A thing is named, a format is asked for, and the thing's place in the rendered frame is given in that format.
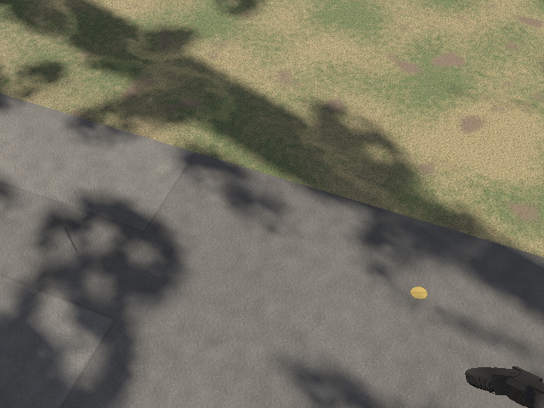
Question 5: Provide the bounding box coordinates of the robot right hand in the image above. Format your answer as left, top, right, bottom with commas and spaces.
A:
465, 366, 544, 408

